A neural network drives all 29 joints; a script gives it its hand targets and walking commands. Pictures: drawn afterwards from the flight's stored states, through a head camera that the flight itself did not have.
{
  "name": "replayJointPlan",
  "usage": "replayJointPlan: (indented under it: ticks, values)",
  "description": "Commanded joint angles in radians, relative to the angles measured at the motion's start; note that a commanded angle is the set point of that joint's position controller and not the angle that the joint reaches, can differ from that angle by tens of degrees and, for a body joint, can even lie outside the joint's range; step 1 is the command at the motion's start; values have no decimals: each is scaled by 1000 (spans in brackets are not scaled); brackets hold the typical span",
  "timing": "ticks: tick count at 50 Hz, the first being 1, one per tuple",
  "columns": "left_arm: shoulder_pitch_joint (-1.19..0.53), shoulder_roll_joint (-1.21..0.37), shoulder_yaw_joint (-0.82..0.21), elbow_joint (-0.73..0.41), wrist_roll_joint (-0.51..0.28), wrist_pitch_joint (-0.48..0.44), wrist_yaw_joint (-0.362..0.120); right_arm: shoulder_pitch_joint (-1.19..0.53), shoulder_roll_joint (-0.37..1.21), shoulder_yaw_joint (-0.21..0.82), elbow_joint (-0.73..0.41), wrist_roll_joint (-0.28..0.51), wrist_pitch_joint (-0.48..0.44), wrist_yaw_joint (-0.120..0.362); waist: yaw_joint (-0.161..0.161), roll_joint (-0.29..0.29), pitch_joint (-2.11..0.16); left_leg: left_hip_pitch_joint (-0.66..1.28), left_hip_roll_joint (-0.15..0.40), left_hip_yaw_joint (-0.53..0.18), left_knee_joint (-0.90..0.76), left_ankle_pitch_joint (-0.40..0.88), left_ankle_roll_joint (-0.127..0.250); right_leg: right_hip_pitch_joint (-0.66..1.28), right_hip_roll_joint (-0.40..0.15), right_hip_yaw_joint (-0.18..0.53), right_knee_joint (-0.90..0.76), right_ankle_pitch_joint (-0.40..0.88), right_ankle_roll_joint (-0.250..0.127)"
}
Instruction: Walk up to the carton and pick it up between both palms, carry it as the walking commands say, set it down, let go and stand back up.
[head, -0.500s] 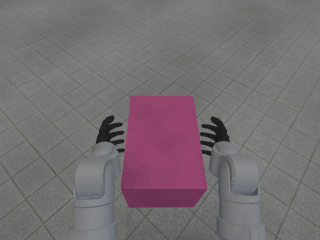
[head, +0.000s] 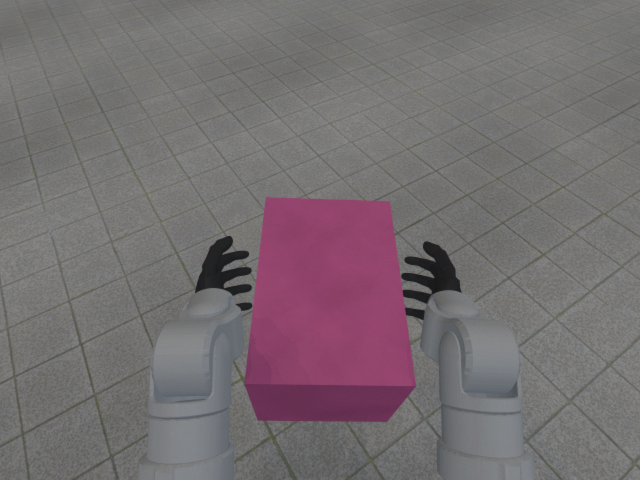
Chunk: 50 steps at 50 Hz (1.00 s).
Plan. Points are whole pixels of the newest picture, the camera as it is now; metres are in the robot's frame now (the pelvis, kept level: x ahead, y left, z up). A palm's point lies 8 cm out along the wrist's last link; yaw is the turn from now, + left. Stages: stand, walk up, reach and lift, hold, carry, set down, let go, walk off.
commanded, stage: carry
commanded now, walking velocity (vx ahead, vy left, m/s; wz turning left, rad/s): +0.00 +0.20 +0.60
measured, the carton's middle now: (325, 308) +0.36 +0.01 +0.00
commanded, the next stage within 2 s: none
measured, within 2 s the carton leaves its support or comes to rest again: neither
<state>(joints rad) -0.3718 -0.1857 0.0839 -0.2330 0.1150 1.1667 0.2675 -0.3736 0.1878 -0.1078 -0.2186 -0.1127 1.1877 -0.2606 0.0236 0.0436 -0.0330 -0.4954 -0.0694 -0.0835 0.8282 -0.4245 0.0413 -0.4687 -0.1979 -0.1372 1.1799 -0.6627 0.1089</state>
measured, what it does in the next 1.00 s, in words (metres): steps to the left, turning left: right foot, then left foot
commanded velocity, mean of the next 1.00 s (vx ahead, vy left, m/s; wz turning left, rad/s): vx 0.00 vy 0.20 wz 0.60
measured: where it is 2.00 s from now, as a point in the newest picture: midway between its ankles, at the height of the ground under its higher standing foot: outside the picture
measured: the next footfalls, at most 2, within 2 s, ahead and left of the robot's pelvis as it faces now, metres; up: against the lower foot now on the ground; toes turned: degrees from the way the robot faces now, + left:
right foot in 0.24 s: +0.01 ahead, -0.08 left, +0.00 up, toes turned -5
left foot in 0.48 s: +0.04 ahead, +0.24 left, +0.00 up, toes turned +12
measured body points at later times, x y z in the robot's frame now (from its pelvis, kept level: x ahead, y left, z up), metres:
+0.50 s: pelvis +0.02 +0.10 -0.01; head +0.06 +0.10 +0.44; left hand +0.29 +0.31 +0.09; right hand +0.37 +0.07 +0.08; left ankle +0.00 +0.23 -0.71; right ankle -0.02 -0.07 -0.69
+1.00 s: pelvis +0.01 +0.20 +0.00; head +0.06 +0.21 +0.45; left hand +0.21 +0.48 +0.09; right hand +0.36 +0.26 +0.08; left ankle -0.05 +0.31 -0.71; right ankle +0.02 +0.03 -0.70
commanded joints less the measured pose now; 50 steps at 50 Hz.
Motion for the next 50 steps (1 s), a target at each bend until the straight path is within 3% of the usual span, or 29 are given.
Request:
replayJointPlan:
  ticks: [1,5,7,9,10,11,12,13,14,16,21,22,23,24,25,28,31,34,35,36,37,38,40,42,44,46,48,49,50]
  values:
    - [-352,-1055,-577,-111,-396,-25,-235,-385,992,549,-184,369,-39,211,-53,112,-392,538,192,-353,-203,1414,149,-245,126,30,16,-59,21]
    - [-297,-1029,-527,-87,-377,-20,-227,-359,977,556,-190,360,-25,210,-54,108,-455,585,189,-414,-216,1488,118,-152,166,43,-205,34,9]
    - [-394,-1008,-545,-173,-390,-26,-224,-319,1005,559,-140,358,-21,216,-57,188,-444,445,196,-438,-227,1420,102,-19,155,84,-304,101,-18]
    - [-320,-1022,-515,-113,-387,-22,-236,-350,998,580,-187,355,-27,211,-41,52,-519,264,150,-346,-154,1305,66,308,128,96,-529,249,-47]
    - [-233,-1016,-474,-55,-355,-18,-234,-347,998,594,-166,362,-21,207,-9,-2,-546,97,111,-233,-34,1166,40,506,47,118,-655,474,-83]
    - [-270,-1018,-479,-102,-373,-33,-238,-379,988,595,-227,379,-30,212,19,-264,-583,-210,25,-63,208,510,-21,839,-178,245,-685,1105,-182]
    - [-270,-1022,-483,-75,-371,-38,-243,-427,993,609,-247,378,-37,206,6,-407,-569,-370,20,60,462,-116,-70,927,-402,295,-581,1568,-295]
    - [-259,-1018,-501,-73,-370,-39,-242,-374,989,586,-195,357,-33,207,-10,-298,-511,-384,95,6,518,-169,-50,829,-452,318,-590,1601,-331]
    - [-281,-1020,-493,-63,-356,-39,-236,-405,1008,595,-175,366,-29,203,-11,-235,-485,-371,121,-7,492,-152,-34,802,-447,281,-598,1523,-331]
    - [-351,-1010,-490,-132,-373,-51,-239,-419,1021,594,-174,379,-27,208,-24,-272,-407,-352,178,48,297,-87,-28,718,-389,134,-608,1292,-250]
    - [-285,-990,-514,-155,-363,-36,-217,-336,1002,569,-160,378,-22,209,-8,-319,-452,32,0,247,-167,-20,-8,562,-241,-96,-340,1533,-112]
    - [-277,-973,-511,-125,-359,-27,-217,-303,992,559,-139,363,-20,204,-47,-267,-522,209,-30,243,-283,126,9,477,-214,-107,-164,1521,-76]
    - [-242,-969,-503,-136,-355,-34,-217,-320,986,561,-143,358,-24,205,-47,-103,-545,440,65,55,-305,610,56,242,-111,-107,39,1055,-32]
    - [-239,-1008,-541,-153,-374,-30,-222,-274,969,544,-135,355,-34,207,-12,301,-559,703,305,-303,-141,1626,139,-141,46,-104,222,5,27]
    - [-356,-985,-563,-219,-404,-52,-225,-277,981,537,-124,367,-45,211,-37,314,-585,738,328,-372,-114,1789,229,-259,119,15,269,-207,19]
    - [-367,-1030,-576,-152,-400,-26,-238,-351,995,539,-149,348,-31,206,-49,122,-343,374,244,-348,-234,1246,186,-171,111,20,-25,-95,16]
    - [-309,-1023,-534,-65,-378,-3,-237,-362,969,542,-174,346,-22,203,-49,196,-376,356,213,-390,-242,1165,207,-93,157,34,-177,-11,0]
    - [-337,-1005,-522,-109,-398,-11,-239,-325,993,562,-150,343,-20,207,-59,168,-423,312,205,-427,-259,1080,203,107,174,49,-447,102,-25]
    - [-301,-1001,-492,-88,-381,-10,-240,-322,1016,582,-135,352,-16,205,-35,106,-474,208,168,-329,-149,1087,170,295,118,72,-603,275,-44]
    - [-263,-995,-457,-38,-361,-8,-240,-345,996,582,-130,355,-11,201,-7,-10,-499,-7,114,-191,-33,861,97,576,31,94,-770,576,-80]
    - [-279,-977,-459,-87,-369,-21,-241,-343,1007,578,-166,366,-18,201,3,-302,-537,-352,-20,50,190,10,8,894,-298,284,-680,1287,-199]
    - [-324,-1015,-501,-121,-399,-36,-245,-378,1025,584,-188,361,-28,203,1,-350,-526,-405,68,88,457,-172,-35,880,-442,278,-604,1569,-301]
    - [-336,-1059,-497,-135,-395,-55,-252,-504,1047,635,-244,405,-47,210,-1,-208,-505,-362,105,43,559,-103,-26,748,-412,212,-621,1435,-319]
    - [-359,-1044,-489,-189,-400,-64,-242,-448,1040,613,-237,396,-43,203,-10,-248,-375,-411,142,121,338,-66,-35,727,-338,96,-623,1348,-259]
    - [-346,-1029,-509,-186,-395,-51,-235,-395,1019,578,-202,374,-32,201,-4,-285,-365,-324,146,150,154,-103,-32,694,-342,51,-583,1328,-223]
    - [-283,-999,-498,-168,-381,-41,-226,-306,1023,573,-142,363,-25,200,2,-281,-447,-120,54,259,-37,-41,-18,652,-268,-100,-489,1421,-149]
    - [-270,-988,-513,-175,-382,-37,-216,-303,1004,569,-174,370,-26,200,-24,-349,-521,102,-4,279,-273,68,11,586,-235,-137,-251,1574,-97]
    - [-276,-969,-515,-179,-378,-36,-213,-274,994,558,-157,359,-21,207,-61,-202,-558,333,22,130,-381,273,47,371,-179,-129,-52,1324,-43]
    - [-178,-983,-508,-129,-360,-28,-217,-230,973,545,-125,340,-20,201,-23,4,-633,630,206,-156,-183,1077,119,33,-52,-100,79,400,2]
